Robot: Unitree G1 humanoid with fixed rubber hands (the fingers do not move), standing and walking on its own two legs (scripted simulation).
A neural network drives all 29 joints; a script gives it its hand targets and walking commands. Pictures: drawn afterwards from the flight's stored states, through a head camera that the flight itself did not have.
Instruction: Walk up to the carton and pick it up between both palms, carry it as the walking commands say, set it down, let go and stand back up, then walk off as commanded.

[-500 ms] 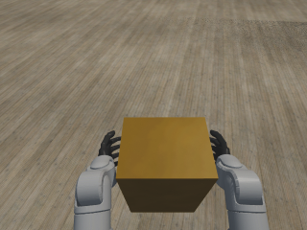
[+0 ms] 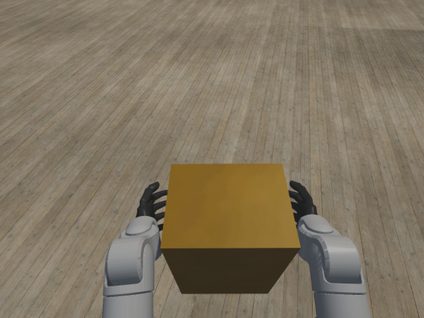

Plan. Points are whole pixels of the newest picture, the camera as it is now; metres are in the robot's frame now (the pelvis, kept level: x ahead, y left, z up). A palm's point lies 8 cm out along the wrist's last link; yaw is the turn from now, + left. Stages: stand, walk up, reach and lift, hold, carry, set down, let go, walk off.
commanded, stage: carry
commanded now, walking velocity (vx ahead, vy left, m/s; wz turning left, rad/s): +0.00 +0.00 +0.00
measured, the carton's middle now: (225, 236) +0.28 +0.00 +0.01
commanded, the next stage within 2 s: none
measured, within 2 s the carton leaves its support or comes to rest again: neither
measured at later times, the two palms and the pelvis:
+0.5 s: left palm (151, 225) +0.27 +0.14 +0.06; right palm (309, 223) +0.27 -0.14 +0.07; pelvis +0.00 -0.01 +0.00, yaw +0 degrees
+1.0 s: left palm (153, 226) +0.27 +0.13 +0.06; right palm (311, 224) +0.27 -0.15 +0.07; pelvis +0.00 -0.01 +0.00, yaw +0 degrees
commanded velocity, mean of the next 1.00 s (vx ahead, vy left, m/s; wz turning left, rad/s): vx -0.01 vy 0.00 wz -0.01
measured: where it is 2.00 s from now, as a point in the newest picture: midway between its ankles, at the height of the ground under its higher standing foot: outside the picture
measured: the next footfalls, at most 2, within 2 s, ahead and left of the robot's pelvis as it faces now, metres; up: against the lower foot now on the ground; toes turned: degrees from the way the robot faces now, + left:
left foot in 1.80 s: -0.18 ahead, +0.10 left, +0.00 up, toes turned -15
